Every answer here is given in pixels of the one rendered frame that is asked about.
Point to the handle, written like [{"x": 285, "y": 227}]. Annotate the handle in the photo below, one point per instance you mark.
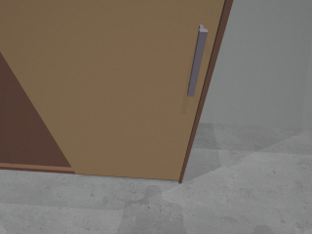
[{"x": 197, "y": 60}]

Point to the wardrobe door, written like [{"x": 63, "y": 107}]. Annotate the wardrobe door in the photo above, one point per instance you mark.
[
  {"x": 109, "y": 78},
  {"x": 24, "y": 137}
]

